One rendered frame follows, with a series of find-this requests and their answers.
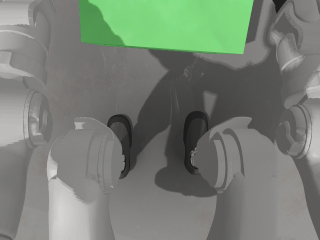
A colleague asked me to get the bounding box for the left robot forearm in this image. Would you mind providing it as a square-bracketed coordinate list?
[0, 0, 57, 93]

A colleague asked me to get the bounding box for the right robot hand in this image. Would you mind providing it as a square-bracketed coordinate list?
[272, 0, 287, 13]

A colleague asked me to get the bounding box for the left robot thigh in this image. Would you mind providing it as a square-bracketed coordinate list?
[48, 129, 120, 240]

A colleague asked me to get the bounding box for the right robot upper arm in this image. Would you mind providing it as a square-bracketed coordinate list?
[275, 103, 320, 240]

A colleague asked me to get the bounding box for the right robot forearm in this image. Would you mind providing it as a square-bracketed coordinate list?
[271, 0, 320, 109]

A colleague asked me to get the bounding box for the left robot upper arm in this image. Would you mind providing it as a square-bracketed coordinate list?
[0, 86, 53, 240]

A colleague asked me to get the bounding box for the right robot foot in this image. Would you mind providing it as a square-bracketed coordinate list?
[183, 111, 208, 175]

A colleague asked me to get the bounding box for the carton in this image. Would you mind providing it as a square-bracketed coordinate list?
[79, 0, 254, 54]

